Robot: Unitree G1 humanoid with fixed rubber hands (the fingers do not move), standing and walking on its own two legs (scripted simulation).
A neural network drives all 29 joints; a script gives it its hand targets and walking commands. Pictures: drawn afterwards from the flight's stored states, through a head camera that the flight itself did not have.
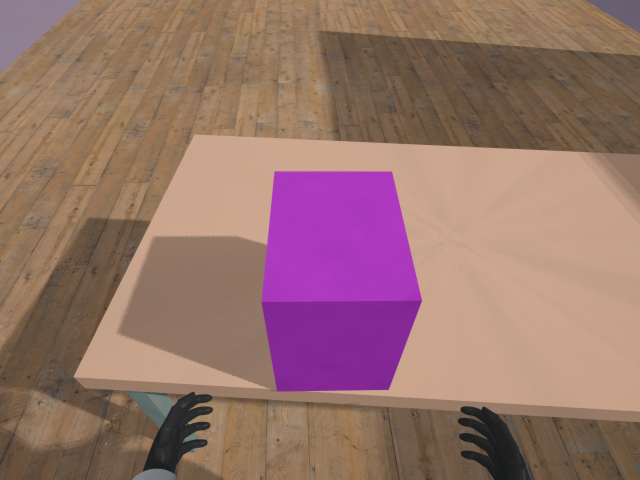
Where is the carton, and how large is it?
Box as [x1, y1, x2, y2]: [262, 171, 421, 391]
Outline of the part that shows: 275,171 262,292 262,307 277,391 388,389 421,301 391,171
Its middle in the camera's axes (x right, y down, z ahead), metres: +0.02 +0.08 +0.64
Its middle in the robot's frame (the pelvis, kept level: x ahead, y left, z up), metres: +0.42 +0.01 -0.05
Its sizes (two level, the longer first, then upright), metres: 0.247 0.190 0.274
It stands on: a table, 0.59 m high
